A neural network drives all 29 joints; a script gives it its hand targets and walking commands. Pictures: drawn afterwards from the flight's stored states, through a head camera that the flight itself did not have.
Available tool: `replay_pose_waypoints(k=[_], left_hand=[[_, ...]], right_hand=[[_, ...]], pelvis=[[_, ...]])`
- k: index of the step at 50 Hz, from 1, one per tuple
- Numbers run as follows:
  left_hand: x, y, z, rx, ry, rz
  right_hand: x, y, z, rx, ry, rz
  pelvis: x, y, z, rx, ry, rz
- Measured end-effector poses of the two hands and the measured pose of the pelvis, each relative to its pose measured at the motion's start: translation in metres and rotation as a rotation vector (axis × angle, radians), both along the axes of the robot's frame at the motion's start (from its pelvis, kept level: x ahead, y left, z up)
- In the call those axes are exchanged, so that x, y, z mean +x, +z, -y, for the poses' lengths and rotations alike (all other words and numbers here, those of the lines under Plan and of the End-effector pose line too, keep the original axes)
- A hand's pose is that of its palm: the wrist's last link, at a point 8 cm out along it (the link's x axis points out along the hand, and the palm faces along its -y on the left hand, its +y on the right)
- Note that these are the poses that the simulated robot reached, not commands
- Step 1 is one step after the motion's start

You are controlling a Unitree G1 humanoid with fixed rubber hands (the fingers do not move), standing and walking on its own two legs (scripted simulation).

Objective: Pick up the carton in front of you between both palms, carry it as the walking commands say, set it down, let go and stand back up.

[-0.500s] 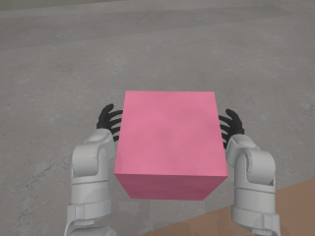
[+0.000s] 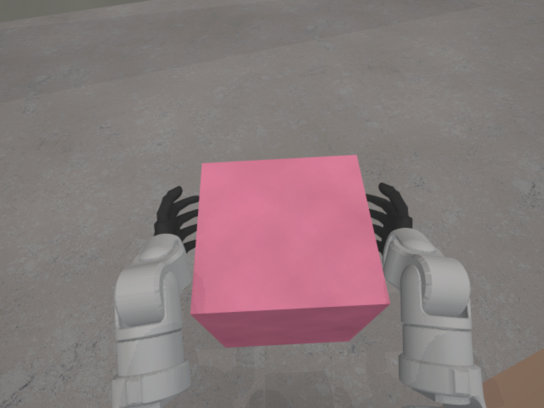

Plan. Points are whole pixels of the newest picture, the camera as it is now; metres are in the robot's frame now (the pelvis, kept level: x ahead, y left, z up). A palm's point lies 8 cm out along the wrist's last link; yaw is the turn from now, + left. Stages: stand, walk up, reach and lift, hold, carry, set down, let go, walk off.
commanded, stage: carry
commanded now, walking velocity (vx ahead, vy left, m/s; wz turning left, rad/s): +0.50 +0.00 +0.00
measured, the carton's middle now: (283, 262) +0.33 -0.02 +0.04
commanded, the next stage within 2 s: none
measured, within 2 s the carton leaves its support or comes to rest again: neither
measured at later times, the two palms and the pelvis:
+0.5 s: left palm (174, 126) +0.61 +0.17 +0.10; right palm (327, 121) +0.61 -0.13 +0.10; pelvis +0.29 +0.02 -0.01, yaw -1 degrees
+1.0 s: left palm (202, 69) +0.84 +0.14 +0.10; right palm (326, 68) +0.84 -0.16 +0.09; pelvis +0.60 -0.01 +0.00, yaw +0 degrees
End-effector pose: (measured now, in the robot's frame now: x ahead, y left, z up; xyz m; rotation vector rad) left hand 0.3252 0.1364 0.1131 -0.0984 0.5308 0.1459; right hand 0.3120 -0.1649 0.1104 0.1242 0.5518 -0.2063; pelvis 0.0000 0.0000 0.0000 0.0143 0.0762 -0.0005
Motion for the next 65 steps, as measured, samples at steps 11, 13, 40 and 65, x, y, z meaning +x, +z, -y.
replay_pose_waypoints(k=[11,13,40,65], left_hand=[[0.094,-0.029,-0.015,-0.018,0.098,-0.143],[0.117,-0.025,-0.017,-0.021,0.099,-0.127],[0.424,-0.015,-0.029,-0.026,-0.023,-0.105],[0.665,0.001,-0.007,0.022,0.023,-0.094]], right_hand=[[0.121,-0.032,-0.016,0.047,0.069,-0.143],[0.142,-0.029,-0.018,0.047,0.069,-0.128],[0.419,-0.009,-0.030,-0.015,-0.015,-0.105],[0.678,0.000,-0.008,-0.024,0.066,-0.094]], pelvis=[[0.110,0.006,0.016,-0.003,0.001,-0.008],[0.130,0.009,0.015,0.000,0.002,-0.011],[0.454,0.021,-0.027,-0.034,-0.033,-0.013],[0.765,0.015,0.010,-0.013,0.002,0.016]])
